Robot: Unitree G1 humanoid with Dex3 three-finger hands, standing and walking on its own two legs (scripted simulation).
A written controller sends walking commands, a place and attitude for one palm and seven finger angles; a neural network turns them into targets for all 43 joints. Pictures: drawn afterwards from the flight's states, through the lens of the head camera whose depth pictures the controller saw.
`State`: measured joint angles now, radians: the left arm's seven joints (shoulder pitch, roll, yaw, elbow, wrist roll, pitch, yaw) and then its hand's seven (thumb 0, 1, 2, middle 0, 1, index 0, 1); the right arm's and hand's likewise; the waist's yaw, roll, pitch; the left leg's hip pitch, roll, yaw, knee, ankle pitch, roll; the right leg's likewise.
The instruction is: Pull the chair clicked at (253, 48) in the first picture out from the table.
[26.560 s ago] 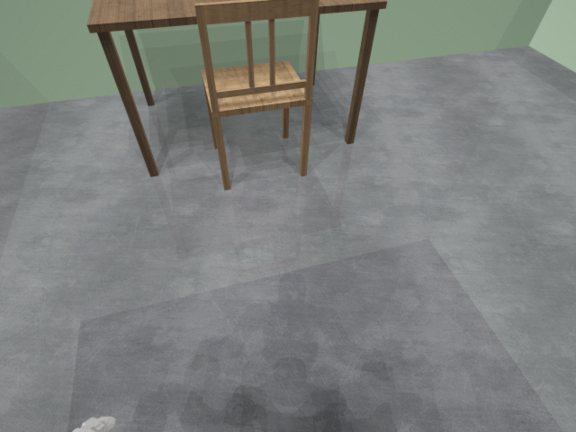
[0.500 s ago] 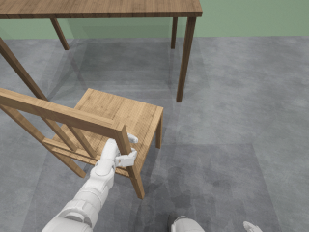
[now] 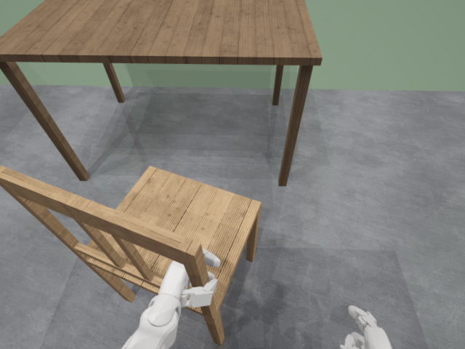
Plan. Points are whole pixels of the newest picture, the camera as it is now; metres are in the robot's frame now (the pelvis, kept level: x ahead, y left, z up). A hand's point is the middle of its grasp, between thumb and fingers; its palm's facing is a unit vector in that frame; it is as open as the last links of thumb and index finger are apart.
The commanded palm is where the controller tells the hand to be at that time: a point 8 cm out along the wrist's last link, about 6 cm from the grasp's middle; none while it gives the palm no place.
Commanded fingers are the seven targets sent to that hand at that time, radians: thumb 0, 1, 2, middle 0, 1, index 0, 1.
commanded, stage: stop walking, hand still on the chair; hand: left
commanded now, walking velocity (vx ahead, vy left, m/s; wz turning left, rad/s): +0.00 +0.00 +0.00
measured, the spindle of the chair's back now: (102, 243) +0.34 +0.31 -0.11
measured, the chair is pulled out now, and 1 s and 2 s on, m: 0.50 0.51 0.51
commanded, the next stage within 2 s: open the thumb and straighten the fingers in 0.26 s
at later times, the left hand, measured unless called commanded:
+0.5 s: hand (203, 291) +0.23 +0.07 -0.07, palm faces -0.16 -0.99 -0.06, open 6.4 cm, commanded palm +0.22 +0.13 -0.05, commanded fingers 0.00 -0.07 0.43 -0.50 -1.45 -0.50 -1.45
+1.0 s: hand (201, 289) +0.24 +0.07 -0.07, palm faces -0.16 -0.99 -0.07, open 16.2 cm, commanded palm +0.23 +0.13 -0.05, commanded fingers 0.00 -0.55 0.20 0.00 0.00 0.00 0.00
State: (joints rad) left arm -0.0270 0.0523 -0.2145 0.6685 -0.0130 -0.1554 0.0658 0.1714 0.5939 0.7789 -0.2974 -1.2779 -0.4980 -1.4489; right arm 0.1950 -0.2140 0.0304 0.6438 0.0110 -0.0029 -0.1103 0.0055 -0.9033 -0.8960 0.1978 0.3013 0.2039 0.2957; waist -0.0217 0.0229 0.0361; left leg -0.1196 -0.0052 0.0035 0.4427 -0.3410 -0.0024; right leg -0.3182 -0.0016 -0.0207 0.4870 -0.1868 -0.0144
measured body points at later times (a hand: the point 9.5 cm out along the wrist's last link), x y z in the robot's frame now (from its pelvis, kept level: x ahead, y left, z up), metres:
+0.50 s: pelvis +0.00 -0.01 -0.01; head +0.02 -0.01 +0.44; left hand +0.24 +0.12 -0.06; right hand +0.13 -0.25 -0.12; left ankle -0.07 +0.12 -0.74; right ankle +0.04 -0.11 -0.74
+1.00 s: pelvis -0.01 +0.00 -0.04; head +0.03 -0.02 +0.41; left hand +0.24 +0.13 -0.06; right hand +0.15 -0.23 -0.14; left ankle -0.07 +0.12 -0.74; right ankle +0.04 -0.11 -0.74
